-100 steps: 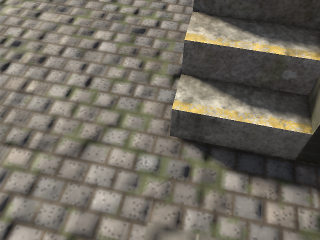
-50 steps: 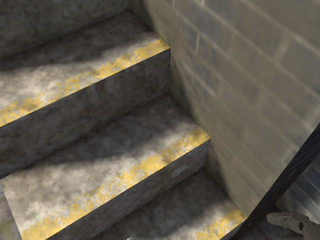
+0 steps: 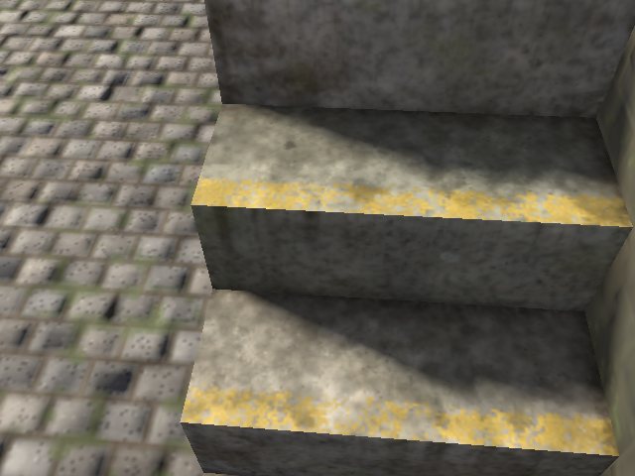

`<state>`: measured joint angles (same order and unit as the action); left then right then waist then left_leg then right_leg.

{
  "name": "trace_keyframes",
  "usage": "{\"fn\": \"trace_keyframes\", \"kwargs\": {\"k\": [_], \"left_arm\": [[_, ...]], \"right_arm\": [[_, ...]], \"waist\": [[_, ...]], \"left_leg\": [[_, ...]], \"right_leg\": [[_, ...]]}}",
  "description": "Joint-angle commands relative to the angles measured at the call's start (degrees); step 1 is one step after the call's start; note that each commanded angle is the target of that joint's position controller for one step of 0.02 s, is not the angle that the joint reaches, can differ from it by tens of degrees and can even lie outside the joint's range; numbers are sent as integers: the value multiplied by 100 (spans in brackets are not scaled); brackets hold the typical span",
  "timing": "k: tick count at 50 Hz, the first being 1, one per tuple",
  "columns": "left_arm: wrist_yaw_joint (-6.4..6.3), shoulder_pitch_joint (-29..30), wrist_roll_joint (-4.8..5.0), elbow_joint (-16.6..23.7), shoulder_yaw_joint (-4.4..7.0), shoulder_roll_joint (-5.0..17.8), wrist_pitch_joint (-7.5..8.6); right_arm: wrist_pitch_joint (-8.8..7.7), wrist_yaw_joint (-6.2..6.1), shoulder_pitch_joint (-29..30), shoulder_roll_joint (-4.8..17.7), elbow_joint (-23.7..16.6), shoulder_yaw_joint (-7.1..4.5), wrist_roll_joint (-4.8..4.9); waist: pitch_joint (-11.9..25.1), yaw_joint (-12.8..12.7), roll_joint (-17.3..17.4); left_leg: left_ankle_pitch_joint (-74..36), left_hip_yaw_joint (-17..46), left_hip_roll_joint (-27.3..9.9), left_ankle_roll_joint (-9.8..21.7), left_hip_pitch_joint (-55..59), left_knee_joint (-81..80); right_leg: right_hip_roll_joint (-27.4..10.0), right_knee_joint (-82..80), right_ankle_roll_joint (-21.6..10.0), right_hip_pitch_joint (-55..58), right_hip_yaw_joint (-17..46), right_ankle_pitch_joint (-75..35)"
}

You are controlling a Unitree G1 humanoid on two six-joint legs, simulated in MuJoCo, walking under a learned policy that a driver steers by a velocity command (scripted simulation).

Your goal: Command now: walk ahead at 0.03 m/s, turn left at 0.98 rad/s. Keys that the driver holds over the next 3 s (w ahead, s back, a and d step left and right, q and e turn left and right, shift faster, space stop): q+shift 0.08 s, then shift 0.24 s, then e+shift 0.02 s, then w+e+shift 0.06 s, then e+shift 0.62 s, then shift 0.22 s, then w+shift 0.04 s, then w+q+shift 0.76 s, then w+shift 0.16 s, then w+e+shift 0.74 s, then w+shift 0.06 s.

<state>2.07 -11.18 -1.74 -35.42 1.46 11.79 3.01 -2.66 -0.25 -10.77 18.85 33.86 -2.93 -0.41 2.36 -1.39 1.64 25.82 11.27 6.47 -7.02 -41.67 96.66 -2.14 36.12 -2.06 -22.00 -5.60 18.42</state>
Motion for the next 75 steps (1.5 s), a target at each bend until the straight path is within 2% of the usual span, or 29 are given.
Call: {"fn": "trace_keyframes", "kwargs": {"k": [1, 10, 14, 16, 17, 18, 19, 20, 21, 25, 31, 35, 38, 39, 40, 41, 42, 44, 49, 54, 59, 62, 64, 65, 69, 71, 72, 73, 75], "left_arm": [[-232, 519, -28, 424, 48, 401, 138], [-126, 353, -360, 450, 342, 979, 498], [-14, 1156, -175, 690, 335, 1072, 192], [300, 699, -163, 518, 209, 776, -21], [402, 52, -202, 368, 47, 81, -66], [624, -1339, -262, 231, -226, -643, -10], [582, -1135, 11, 306, -76, -44, 93], [-59, 531, 789, 516, 108, 441, -169], [159, -332, 104, 348, 138, 596, 194], [40, 562, 209, 457, 319, 758, 592], [319, -462, 183, 464, 67, 210, 275], [750, -1750, 280, 66, 248, 394, -108], [556, -1546, 51, -255, 324, 335, -181], [391, -1814, -128, -303, 472, 1178, -199], [430, -1948, -194, -203, 610, 1705, -139], [471, -1645, -63, -303, 565, 1564, -14], [487, -1663, -42, -274, 335, 871, 102], [428, -1905, -41, -770, 119, 540, 145], [247, -2299, -73, -1165, -20, 546, 218], [174, -1911, -285, -912, -89, 660, 140], [125, -2467, -170, -565, -164, 740, 170], [173, -1726, 224, -194, -117, 928, 188], [230, -1719, -9, -466, -71, 977, 145], [269, -1002, 211, -249, -32, 1125, 263], [580, -793, -64, -744, -6, 1477, 388], [825, -1720, -601, -1015, 18, 1234, 191], [922, -1294, -691, -962, -4, 993, 25], [-429, 415, -84, -129, 198, 1645, -304], [-776, 2147, -282, 1187, -343, -496, -21]], "right_arm": [[-178, 136, 610, -79, -534, 172, -57], [255, 147, 183, -44, -224, 261, 8], [150, 126, 71, -31, 82, 158, 60], [84, -145, -305, 232, 346, 28, 76], [-66, -334, -815, 763, 498, -138, 73], [-104, -174, -1148, 677, 810, 31, 530], [-79, -67, -787, 920, 708, -152, 405], [107, 5, -262, -51, 241, 83, -414], [73, 124, -669, 1392, 608, -401, 259], [67, 22, -620, 745, 628, -55, -147], [-79, -292, 1720, 1404, -139, -383, -275], [-104, -323, 2161, 1287, -480, -399, -384], [253, -175, 499, 497, -23, -212, -130], [374, -42, -176, -234, -292, -61, -344], [335, 14, -737, 105, -208, -98, -216], [292, 118, -153, 83, -447, -69, 109], [144, -3, 1225, 490, -627, -259, 225], [48, -332, 1868, 281, -985, -54, 83], [-32, -547, 1679, 176, -1301, 147, 84], [20, -439, 1347, -146, -1413, 304, 161], [-23, -283, 1861, -371, -1263, 435, 180], [-59, -12, 2315, -678, -1256, 580, -23], [101, 159, 2157, -991, -1045, 648, -33], [71, 268, 1518, -859, -811, 615, -121], [200, 533, 474, -31, -352, 378, 14], [204, 355, -579, 565, -54, 177, -51], [297, 211, -768, 660, 145, 88, -54], [502, -108, 991, -127, 162, 348, -242], [613, -325, 114, -85, 786, 166, -575]], "waist": [[341, 23, -457], [363, 266, -1095], [10, 648, -795], [159, 745, -778], [683, 727, 290], [1363, -36, 1359], [729, 218, 801], [628, 693, -40], [216, 571, 1794], [653, 545, 88], [560, -751, 245], [346, -1071, 641], [-420, -72, 162], [385, 699, -924], [1531, 557, -1634], [1426, 248, -2146], [567, -291, -1162], [440, -274, -238], [781, -212, -356], [748, 64, -476], [354, -539, -1022], [317, -388, -815], [-282, -477, -1122], [64, 22, -1421], [1519, 157, -1756], [2520, 36, -336], [1701, 339, 138], [311, 1341, 3293], [-569, 708, 741]], "left_leg": [[156, -498, -644, 78, -945, -34], [332, -852, -1292, 307, 428, -2209], [-1516, -1990, -781, 480, 1879, -6392], [-2933, -1686, -688, 768, 2837, -7065], [-6031, -631, -1430, 1350, 3859, -7068], [-7386, 640, -2493, 2373, 4317, -7007], [-4992, 1014, -2858, 2548, 3486, -7496], [-4178, 849, -2737, 2326, 4192, -8171], [-3041, 819, -3020, 2666, 3009, -7796], [-5169, 346, -3372, 2779, 4417, -7517], [-5913, -2265, -2272, 1693, 2613, -8243], [-5773, -2462, -2842, 1340, 2907, -7221], [-4286, -2469, -2125, 1347, 3248, -4610], [-759, -2256, -1377, 777, 1415, -3123], [1130, -1036, -740, 279, 403, -1234], [883, -514, -362, 328, -169, 742], [833, -455, -278, 314, -1237, 1569], [351, -406, -353, 485, -2174, 1806], [1373, -369, -253, 644, -3234, 3243], [189, -581, -491, 743, -3398, 3006], [1237, -583, -663, 451, -4981, 3026], [2541, -1145, -868, 551, -4254, 996], [1764, -1187, -981, 716, -3656, 542], [1984, -1828, -769, 685, -2207, 235], [1161, -1508, 169, 1179, -832, -2475], [723, 1171, -7, 2148, 660, -4167], [2241, 2004, -123, 2414, 647, -4872], [509, 1779, -995, 2399, 628, -5835], [1232, 2847, -780, 2818, -1175, -5526]], "right_leg": [[-1316, -1779, -1518, 1180, 1128, -1623], [-2497, -1762, -1469, 2036, 603, -4513], [-1472, -1098, -696, 1472, -186, -2686], [-1600, -618, -378, 1019, 78, -1854], [-877, 760, 322, 408, -474, -551], [-501, 1758, 846, 161, -52, 2039], [-241, 2401, 960, 0, 190, 2043], [106, 2972, 757, -1022, 14, 1489], [-32, 4715, 590, -936, 712, 1934], [201, 7699, 370, -3260, 1433, 2176], [274, 4481, 555, -535, 308, 684], [254, 1092, 258, 670, 479, -1328], [1017, -2550, -534, 441, 255, -3222], [-155, -609, -1868, 1776, 2341, -8734], [-1188, -545, -2753, 2859, 3671, -8690], [-1283, -875, -2467, 2195, 4044, -6620], [-1052, -866, -2055, 1673, 3751, -5012], [-952, -996, -1934, 1583, 3835, -3821], [-926, -752, -1691, 1803, 3898, -4438], [-306, -754, -1279, 730, 3616, -2904], [-557, -1094, -1416, 1410, 4631, -1434], [-312, -1526, -1255, 998, 4350, -875], [-904, -2590, -1368, 125, 4867, 709], [-777, -2750, -1311, -296, 3934, -110], [-1278, -1155, -1870, 2614, 2693, -11378], [-749, 792, -1592, 1982, 1980, -11039], [-312, 1646, -1385, 581, 1709, -7876], [514, 3661, -306, -518, 690, -1340], [501, 7931, -278, -2504, 2561, 1348]]}}
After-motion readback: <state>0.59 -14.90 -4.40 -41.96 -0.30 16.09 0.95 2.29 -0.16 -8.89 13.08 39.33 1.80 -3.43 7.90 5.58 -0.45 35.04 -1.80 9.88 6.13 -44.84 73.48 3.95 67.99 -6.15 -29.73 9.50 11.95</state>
